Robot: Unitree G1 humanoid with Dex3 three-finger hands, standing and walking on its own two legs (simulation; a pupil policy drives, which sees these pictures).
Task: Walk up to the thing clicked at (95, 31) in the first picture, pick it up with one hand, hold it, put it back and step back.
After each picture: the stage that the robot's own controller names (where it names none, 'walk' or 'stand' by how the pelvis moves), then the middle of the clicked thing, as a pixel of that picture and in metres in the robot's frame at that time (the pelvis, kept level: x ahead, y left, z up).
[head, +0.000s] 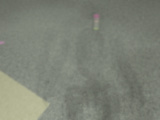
stand; (96, 24) +1.68 -0.08 -0.65
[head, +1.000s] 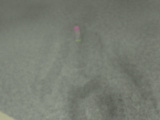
walk; (77, 36) +1.53 +0.25 -0.63
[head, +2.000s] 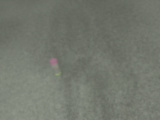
walk; (56, 69) +0.99 +0.41 -0.65
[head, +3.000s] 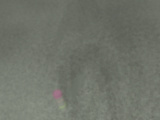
walk; (60, 101) +0.63 +0.33 -0.65
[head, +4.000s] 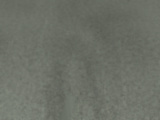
walk; out of the picture +0.35 +0.27 -0.63
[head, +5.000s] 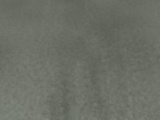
stand; out of the picture +0.29 +0.27 -0.66
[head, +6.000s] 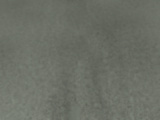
stand; out of the picture +0.29 +0.27 -0.66
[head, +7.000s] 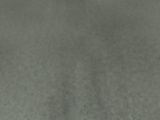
stand; out of the picture +0.28 +0.28 -0.66
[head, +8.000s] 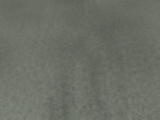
stand; out of the picture +0.27 +0.28 -0.66
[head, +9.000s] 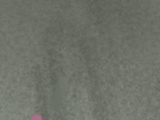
go down; out of the picture +0.30 +0.28 -0.56
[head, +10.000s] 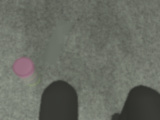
go down; (30, 75) +0.36 +0.29 -0.24
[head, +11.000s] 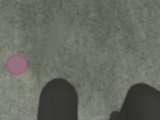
close in; (26, 72) +0.36 +0.29 -0.23
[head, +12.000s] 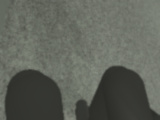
close in; out of the picture +0.34 +0.31 -0.15
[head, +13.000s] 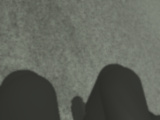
close; out of the picture +0.34 +0.32 -0.15
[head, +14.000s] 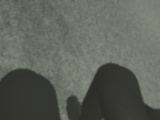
lift; out of the picture +0.34 +0.32 -0.15
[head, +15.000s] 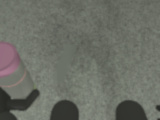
lift; (17, 82) +0.31 +0.23 +0.04
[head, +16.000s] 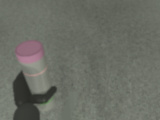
hold; (39, 80) +0.34 +0.18 +0.06
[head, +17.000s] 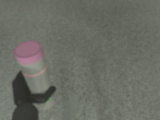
hold; (38, 79) +0.34 +0.18 +0.06
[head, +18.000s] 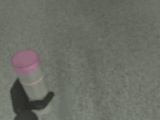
crouch; (36, 86) +0.33 +0.19 +0.03
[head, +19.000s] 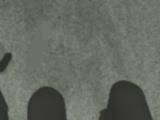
lower; out of the picture +0.43 +0.29 -0.03
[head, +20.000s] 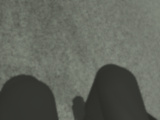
lower; out of the picture +0.40 +0.32 -0.13
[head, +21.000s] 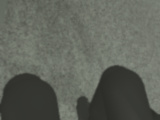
lower; out of the picture +0.35 +0.33 -0.15
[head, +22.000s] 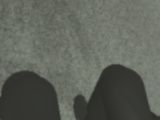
lower; out of the picture +0.35 +0.35 -0.15
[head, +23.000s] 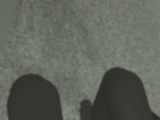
lower; out of the picture +0.36 +0.32 -0.12
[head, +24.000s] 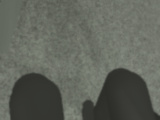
open; out of the picture +0.34 +0.31 -0.17
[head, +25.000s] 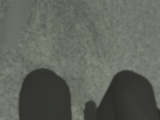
stand; out of the picture +0.33 +0.30 -0.17
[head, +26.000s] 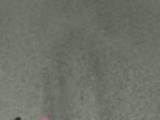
stand; out of the picture +0.31 +0.26 -0.53
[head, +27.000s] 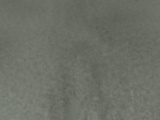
stand; out of the picture +0.30 +0.26 -0.60
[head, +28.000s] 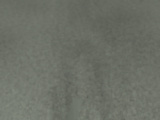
stand; out of the picture +0.31 +0.25 -0.60
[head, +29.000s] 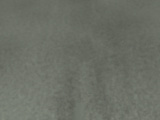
stand; out of the picture +0.32 +0.25 -0.65
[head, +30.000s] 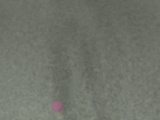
walk; (59, 110) +0.40 +0.22 -0.63
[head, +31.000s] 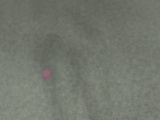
walk; (49, 81) +0.65 +0.32 -0.63
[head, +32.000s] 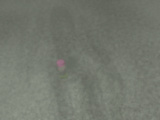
stand; (62, 71) +0.92 +0.29 -0.64
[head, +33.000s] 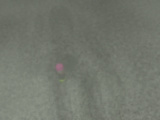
stand; (61, 74) +0.91 +0.29 -0.66
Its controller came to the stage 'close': yes
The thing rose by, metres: 0.72
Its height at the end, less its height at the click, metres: +0.00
